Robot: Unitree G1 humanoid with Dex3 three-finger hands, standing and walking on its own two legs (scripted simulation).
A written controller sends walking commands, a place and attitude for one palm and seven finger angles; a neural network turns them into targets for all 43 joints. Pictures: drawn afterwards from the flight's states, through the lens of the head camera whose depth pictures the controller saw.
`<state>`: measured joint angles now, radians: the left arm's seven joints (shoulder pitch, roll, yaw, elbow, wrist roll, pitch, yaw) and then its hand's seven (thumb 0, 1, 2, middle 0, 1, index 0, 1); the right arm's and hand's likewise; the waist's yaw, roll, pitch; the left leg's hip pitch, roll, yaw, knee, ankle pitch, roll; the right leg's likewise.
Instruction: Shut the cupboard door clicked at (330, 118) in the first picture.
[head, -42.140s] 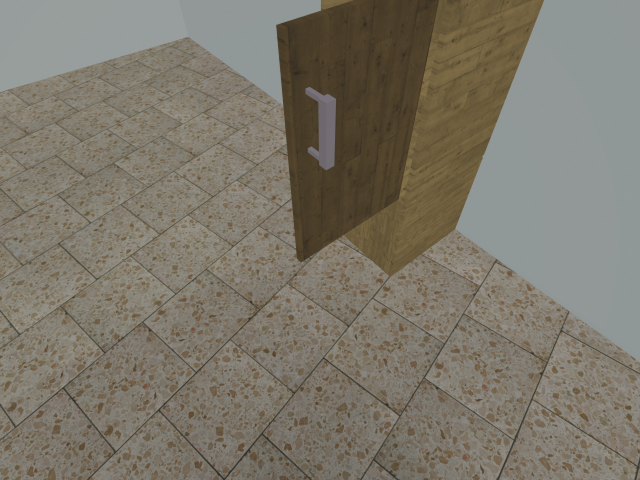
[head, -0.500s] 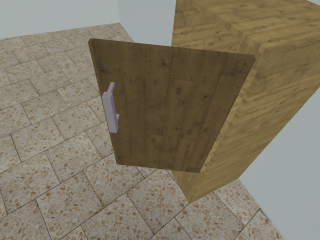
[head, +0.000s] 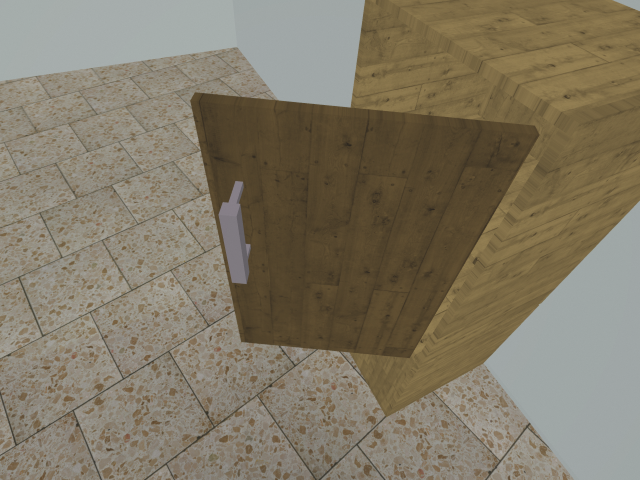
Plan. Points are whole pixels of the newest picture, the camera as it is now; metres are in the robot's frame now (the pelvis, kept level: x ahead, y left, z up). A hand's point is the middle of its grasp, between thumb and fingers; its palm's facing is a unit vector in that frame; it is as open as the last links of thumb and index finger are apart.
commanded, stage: come to a stop and stand still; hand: left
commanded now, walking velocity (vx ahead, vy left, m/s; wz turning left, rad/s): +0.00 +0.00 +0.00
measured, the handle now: (239, 234) +0.41 +0.14 +0.06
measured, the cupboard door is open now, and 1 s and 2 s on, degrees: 59 59 59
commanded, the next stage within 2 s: look again from close up in 0.02 s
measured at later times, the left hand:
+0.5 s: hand out of the picture +0.00 +0.16 -0.17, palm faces +0.00 -0.97 -0.24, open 7.4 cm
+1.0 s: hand (226, 428) +0.18 +0.12 +0.00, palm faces +0.06 -1.00 -0.01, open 6.7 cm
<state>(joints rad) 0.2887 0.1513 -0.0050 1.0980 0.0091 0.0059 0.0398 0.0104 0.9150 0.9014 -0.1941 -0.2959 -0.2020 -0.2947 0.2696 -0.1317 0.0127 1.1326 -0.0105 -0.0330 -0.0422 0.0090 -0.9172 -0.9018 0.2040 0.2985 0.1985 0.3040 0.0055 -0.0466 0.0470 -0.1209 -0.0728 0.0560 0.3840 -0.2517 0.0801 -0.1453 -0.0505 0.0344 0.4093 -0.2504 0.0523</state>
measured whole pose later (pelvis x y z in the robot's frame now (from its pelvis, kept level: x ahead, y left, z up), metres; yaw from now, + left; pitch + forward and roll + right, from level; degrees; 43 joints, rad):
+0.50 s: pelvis -0.01 -0.02 -0.01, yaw +0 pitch -2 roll +1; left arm 0.30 0.16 -0.02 1.08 0.01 -0.01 0.04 0.01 0.91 0.90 -0.19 -0.30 -0.20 -0.29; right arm 0.27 -0.19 0.01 1.05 -0.02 -0.02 -0.02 0.01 -0.92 -0.90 0.20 0.30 0.20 0.30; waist -0.01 0.04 0.02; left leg -0.16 -0.05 0.06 0.47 -0.29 0.05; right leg -0.20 -0.03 0.04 0.52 -0.30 0.02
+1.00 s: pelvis -0.04 -0.06 -0.04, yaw +2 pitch +6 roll +2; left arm 0.32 0.18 0.15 0.19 -0.26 -0.50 -0.24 0.01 0.92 0.90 -0.30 -0.42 -0.31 -0.42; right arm 0.20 -0.25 -0.05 0.66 0.01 -0.30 -0.02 0.01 -0.90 -0.90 0.20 0.30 0.20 0.30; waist -0.04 -0.02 -0.11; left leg -0.56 -0.01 0.01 0.83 -0.39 -0.01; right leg -0.58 0.00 -0.02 0.88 -0.41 -0.04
